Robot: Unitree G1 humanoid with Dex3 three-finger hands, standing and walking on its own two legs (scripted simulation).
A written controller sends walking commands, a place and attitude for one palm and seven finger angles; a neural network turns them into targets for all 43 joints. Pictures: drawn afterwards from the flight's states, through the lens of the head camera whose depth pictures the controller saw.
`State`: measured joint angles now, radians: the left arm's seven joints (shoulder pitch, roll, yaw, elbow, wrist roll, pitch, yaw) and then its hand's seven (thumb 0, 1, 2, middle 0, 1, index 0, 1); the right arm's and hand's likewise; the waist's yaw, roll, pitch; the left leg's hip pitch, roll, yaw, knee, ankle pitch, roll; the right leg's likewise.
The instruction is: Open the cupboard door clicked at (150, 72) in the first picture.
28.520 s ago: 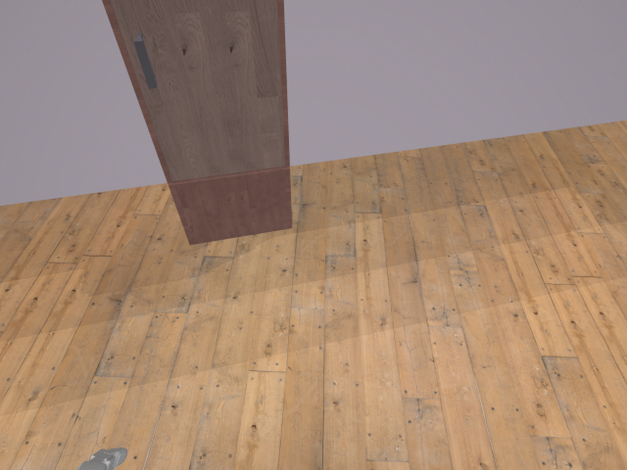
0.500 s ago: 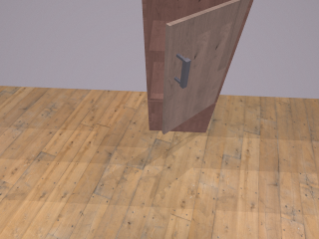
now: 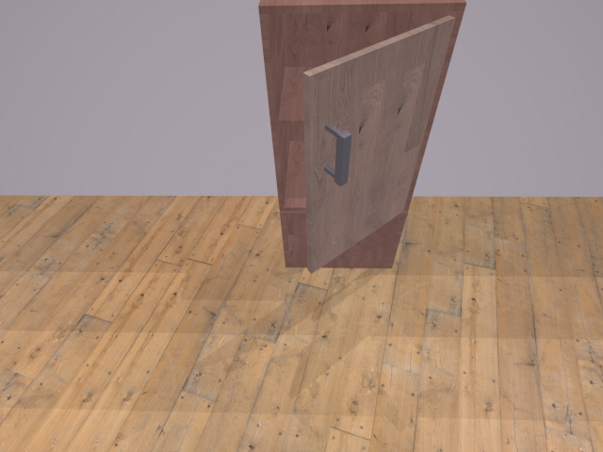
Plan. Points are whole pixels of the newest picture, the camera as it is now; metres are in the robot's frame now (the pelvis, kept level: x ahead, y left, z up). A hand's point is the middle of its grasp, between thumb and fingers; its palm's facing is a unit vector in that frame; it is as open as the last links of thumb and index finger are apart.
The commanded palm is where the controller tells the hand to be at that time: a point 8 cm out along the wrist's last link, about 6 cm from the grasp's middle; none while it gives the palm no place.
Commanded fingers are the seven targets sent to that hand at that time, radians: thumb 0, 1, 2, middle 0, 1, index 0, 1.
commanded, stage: let the arm hang, fingers relaxed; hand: left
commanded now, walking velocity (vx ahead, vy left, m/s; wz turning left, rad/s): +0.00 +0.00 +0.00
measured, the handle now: (335, 154) +0.65 -0.04 +0.01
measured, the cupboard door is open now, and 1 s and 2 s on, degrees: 40 40 40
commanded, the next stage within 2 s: look to check the result in 0.18 s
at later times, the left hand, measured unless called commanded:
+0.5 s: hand out of the picture +0.07 +0.22 -0.16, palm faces -0.01 -0.95 -0.31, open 7.4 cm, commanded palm none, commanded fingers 0.00 0.90 0.90 -0.20 -0.30 -0.20 -0.30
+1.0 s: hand out of the picture +0.12 +0.22 -0.16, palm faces -0.03 -0.95 -0.31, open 7.4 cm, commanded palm none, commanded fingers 0.00 0.90 0.90 -0.20 -0.30 -0.20 -0.30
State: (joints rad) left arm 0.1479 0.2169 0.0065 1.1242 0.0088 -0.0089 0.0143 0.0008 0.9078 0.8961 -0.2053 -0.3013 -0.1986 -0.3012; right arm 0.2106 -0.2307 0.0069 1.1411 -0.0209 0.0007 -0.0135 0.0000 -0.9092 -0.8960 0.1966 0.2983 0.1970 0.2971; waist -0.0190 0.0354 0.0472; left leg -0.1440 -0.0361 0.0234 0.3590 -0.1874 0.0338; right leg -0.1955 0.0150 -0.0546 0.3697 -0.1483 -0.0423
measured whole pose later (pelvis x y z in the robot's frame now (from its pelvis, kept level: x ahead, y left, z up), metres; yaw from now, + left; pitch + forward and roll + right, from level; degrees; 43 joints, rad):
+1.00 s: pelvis +0.04 -0.01 +0.00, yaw +0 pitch +0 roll +0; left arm 0.10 0.28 0.01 1.13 0.01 -0.02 0.01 0.00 0.91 0.90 -0.21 -0.30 -0.20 -0.30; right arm 0.11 -0.30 0.01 1.14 -0.02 -0.01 -0.02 0.00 -0.91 -0.90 0.20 0.30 0.20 0.30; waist -0.01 0.02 0.06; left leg -0.07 -0.02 0.02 0.28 -0.20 0.02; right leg -0.13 0.04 -0.05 0.30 -0.17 -0.05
